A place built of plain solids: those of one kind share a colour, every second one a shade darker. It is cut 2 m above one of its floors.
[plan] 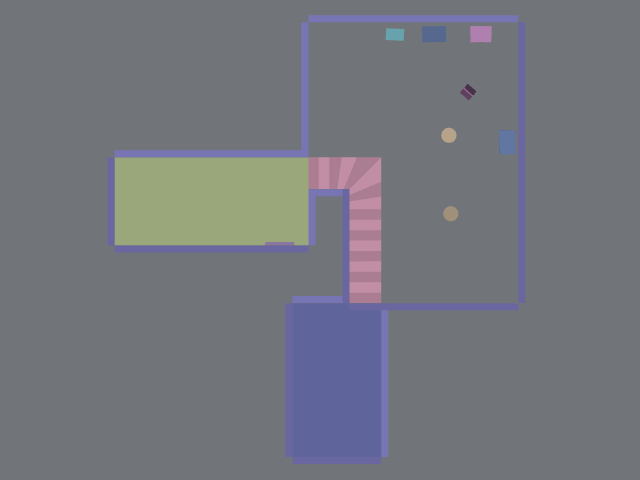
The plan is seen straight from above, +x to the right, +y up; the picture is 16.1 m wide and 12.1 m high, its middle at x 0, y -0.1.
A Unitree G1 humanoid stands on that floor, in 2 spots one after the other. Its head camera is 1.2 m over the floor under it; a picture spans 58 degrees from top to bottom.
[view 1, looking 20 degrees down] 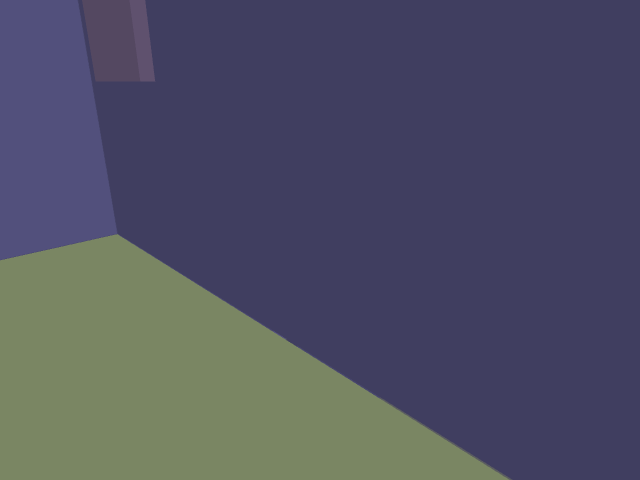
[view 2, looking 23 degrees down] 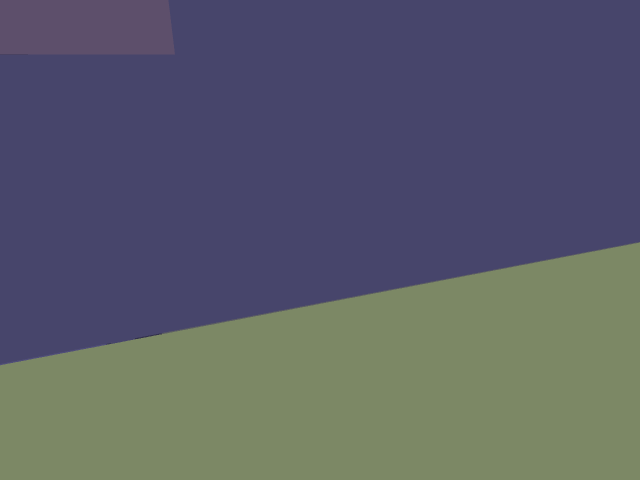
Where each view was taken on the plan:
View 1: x -3.95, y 0.93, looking -44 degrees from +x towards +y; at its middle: wall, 1.79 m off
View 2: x -1.29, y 1.61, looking -110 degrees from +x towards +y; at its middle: wall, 2.14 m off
